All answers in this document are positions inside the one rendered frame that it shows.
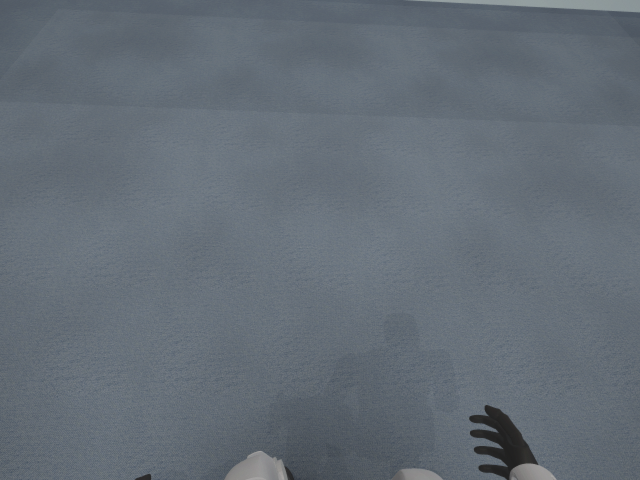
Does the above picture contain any robot right hand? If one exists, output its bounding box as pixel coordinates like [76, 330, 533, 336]
[469, 405, 538, 480]

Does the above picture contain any left robot thigh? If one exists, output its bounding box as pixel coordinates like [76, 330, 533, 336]
[224, 454, 288, 480]

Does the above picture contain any left robot shin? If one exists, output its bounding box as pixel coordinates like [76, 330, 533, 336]
[247, 451, 270, 459]

